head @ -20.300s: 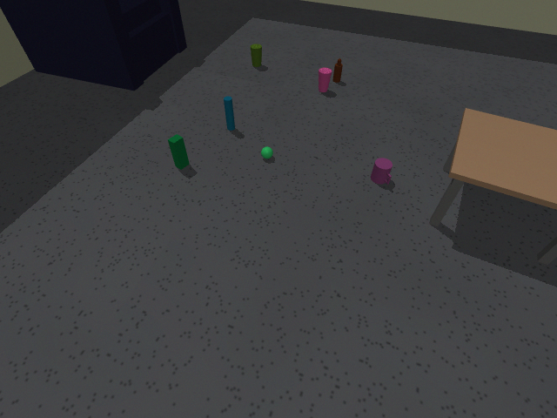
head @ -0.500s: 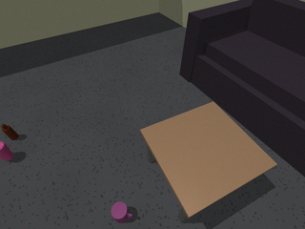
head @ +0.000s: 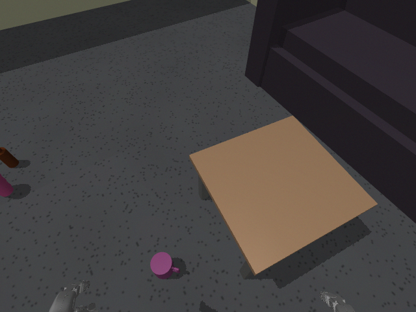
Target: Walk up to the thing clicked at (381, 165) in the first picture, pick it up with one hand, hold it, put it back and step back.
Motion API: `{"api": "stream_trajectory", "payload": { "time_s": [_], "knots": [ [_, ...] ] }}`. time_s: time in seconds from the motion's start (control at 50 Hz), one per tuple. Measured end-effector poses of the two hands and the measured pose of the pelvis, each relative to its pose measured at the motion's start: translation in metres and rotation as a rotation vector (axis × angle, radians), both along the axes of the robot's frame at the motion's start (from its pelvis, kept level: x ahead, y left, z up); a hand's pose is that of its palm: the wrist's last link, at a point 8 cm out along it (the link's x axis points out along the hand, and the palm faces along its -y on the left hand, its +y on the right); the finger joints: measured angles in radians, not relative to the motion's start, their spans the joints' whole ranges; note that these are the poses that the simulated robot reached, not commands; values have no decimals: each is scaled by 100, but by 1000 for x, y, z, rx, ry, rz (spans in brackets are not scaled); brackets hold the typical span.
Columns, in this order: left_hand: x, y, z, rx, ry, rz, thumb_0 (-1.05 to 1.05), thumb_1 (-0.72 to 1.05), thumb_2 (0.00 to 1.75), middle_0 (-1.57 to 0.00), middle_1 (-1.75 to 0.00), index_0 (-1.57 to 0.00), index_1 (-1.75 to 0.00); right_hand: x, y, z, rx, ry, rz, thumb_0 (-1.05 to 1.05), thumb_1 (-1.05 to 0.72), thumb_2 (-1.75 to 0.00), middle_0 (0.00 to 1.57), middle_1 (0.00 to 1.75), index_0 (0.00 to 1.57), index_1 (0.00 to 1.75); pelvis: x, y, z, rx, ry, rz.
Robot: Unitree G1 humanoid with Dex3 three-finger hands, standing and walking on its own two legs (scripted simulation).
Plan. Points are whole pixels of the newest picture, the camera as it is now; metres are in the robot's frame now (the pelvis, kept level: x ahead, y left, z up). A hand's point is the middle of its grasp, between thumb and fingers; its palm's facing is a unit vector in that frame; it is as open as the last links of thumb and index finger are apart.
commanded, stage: rise first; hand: left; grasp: from above
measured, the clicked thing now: (166, 266) +0.34 +0.17 -0.72
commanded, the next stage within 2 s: none
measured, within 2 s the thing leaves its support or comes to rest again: neither
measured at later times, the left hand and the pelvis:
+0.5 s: hand out of the picture +0.13 +0.25 -0.24, palm faces -0.18 -0.86 -0.47, open 14.0 cm; pelvis -0.01 +0.01 -0.10, yaw -1 degrees
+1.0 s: hand (124, 293) +0.21 +0.26 -0.43, palm faces -0.44 -0.46 -0.77, open 14.1 cm; pelvis -0.06 +0.00 -0.28, yaw -1 degrees
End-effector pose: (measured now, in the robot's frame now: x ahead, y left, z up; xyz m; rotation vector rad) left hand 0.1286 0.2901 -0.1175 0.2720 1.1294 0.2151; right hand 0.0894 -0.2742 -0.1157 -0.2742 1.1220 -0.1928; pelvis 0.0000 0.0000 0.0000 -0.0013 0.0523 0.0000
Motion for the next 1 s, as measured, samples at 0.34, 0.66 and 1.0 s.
{"api": "stream_trajectory", "payload": {
  "time_s": [0.34,0.66,1.0],
  "knots": [
    [12,2,-53,97,52,-159,0,-33,99,-7,-103,-7,-102,11,21,-38,38,-128,4,1,-94,-91,20,30,21,29,-6,6,-54,-12,191,-15],
    [2,4,-111,224,17,-335,0,-54,98,-8,-108,-7,-108,75,35,-101,37,-301,114,1,-92,-91,20,30,21,29,-19,5,-129,-24,348,1],
    [88,-11,-262,541,-171,-746,0,-51,99,-7,-105,-7,-105,40,6,-281,27,-173,135,1,-88,-90,20,30,21,29,-61,-2,-281,-22,535,-12]
  ]
}}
